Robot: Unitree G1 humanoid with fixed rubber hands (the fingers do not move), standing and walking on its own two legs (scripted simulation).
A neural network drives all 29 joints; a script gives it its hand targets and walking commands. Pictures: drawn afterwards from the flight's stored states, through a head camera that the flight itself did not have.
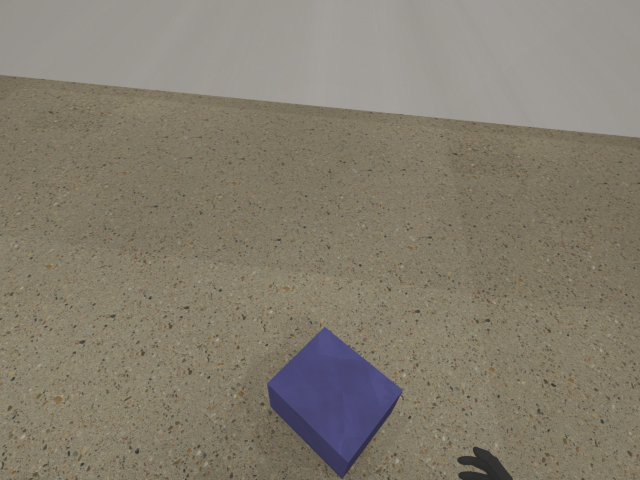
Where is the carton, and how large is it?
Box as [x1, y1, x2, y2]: [267, 327, 402, 478]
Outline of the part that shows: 324,327 267,383 271,407 342,478 391,412 402,390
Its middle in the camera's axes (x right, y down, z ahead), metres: +0.04 +0.47 +1.12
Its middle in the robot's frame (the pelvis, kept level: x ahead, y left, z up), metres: +0.48 -0.03 -0.67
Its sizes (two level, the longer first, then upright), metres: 0.288 0.241 0.181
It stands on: the floor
